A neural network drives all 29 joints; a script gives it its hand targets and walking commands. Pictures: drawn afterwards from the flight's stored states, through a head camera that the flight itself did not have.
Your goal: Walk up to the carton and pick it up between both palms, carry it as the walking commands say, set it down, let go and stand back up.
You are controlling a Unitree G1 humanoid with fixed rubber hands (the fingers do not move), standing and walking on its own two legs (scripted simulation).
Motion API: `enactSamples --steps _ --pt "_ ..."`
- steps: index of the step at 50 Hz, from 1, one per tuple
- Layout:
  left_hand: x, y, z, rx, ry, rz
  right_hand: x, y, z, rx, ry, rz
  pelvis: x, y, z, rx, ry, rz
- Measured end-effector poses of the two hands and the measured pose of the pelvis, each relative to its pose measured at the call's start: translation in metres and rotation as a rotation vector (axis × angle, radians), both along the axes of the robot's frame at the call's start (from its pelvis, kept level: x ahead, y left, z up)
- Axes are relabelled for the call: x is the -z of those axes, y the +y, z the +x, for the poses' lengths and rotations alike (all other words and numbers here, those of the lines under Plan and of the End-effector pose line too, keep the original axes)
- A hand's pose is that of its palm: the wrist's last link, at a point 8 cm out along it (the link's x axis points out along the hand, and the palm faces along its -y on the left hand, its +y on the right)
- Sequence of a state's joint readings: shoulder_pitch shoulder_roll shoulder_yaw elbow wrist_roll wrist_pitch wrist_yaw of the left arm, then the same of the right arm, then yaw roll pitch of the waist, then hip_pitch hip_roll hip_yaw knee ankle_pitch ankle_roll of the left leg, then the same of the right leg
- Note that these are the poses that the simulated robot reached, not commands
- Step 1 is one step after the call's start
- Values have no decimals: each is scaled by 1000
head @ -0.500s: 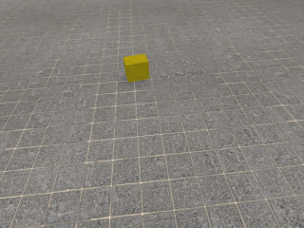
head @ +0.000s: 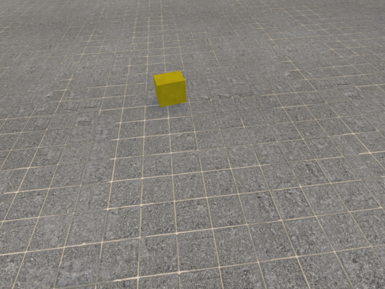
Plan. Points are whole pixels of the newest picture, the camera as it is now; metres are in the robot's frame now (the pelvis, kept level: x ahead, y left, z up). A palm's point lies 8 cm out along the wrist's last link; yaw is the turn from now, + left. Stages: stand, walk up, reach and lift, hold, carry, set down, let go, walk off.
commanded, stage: walk up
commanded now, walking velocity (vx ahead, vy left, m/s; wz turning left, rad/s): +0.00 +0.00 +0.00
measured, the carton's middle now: (170, 88) +1.87 +0.23 -0.67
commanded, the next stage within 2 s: none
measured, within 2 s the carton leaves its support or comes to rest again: neither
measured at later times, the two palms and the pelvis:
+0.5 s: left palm out of the picture +0.16 +0.41 -0.10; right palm (333, 273) +0.20 -0.27 -0.09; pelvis +0.10 +0.06 -0.02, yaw +5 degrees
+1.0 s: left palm (31, 230) +0.32 +0.44 -0.09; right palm (272, 174) +0.47 -0.21 -0.10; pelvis +0.32 +0.09 -0.02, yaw +9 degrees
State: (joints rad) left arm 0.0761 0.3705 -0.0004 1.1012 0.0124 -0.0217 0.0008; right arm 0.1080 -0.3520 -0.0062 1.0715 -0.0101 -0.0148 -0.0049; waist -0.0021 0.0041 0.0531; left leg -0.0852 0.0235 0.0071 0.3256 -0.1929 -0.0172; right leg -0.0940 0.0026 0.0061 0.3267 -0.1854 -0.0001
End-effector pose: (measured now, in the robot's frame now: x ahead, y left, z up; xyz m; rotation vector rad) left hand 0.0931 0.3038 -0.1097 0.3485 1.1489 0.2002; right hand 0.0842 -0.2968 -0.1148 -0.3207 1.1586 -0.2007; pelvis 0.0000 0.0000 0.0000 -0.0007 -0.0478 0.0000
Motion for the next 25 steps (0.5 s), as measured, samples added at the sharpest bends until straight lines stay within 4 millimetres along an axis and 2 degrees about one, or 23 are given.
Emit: enactSamples --steps 5,9,14,17,20,25 --pt "-2 3 -2 5 -25 -10 -1 -2 -2 -26 -6 12 2 0 2 -11 12 1" --pt "-5 25 -7 -12 -82 14 -1 -12 10 -74 -18 -5 11 5 11 -48 30 -19" --pt "-10 69 -24 -65 -65 61 -13 -4 53 -148 -45 -35 14 25 32 -84 30 -38" --pt "-3 97 -23 -87 -36 81 -18 6 85 -176 -95 -67 21 41 50 -98 23 -17" --pt "1 108 -3 -89 -19 79 -23 13 101 -153 -142 -86 23 52 68 -101 16 8" --pt "-5 102 66 -25 -97 36 -27 24 114 -130 -127 -78 15 58 104 -97 17 37"
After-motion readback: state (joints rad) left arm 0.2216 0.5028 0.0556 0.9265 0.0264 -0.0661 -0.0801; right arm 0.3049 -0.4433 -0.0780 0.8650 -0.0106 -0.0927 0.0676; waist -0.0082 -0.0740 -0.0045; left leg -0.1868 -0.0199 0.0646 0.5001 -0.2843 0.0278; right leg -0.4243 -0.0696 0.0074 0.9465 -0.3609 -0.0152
